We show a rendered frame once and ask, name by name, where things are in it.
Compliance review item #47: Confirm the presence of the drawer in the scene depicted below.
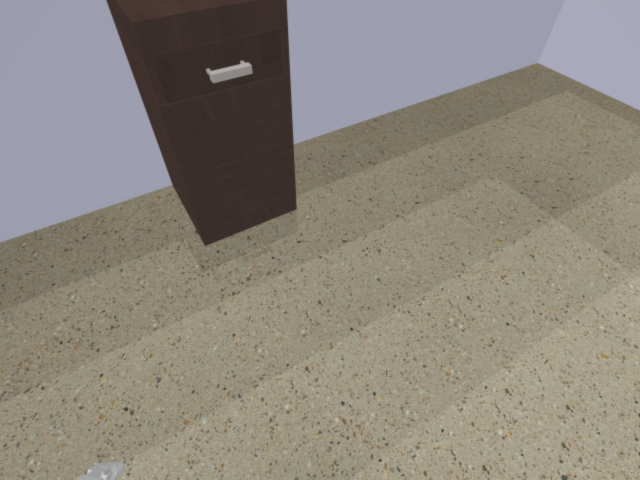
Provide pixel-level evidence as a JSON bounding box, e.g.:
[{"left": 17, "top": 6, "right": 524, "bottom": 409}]
[{"left": 151, "top": 28, "right": 283, "bottom": 104}]

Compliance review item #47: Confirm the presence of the cabinet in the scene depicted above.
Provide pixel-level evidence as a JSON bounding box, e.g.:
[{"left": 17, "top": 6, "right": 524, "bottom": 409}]
[{"left": 106, "top": 0, "right": 297, "bottom": 246}]

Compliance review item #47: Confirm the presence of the handle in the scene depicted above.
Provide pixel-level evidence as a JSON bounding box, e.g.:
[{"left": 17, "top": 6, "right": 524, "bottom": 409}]
[{"left": 206, "top": 60, "right": 253, "bottom": 83}]

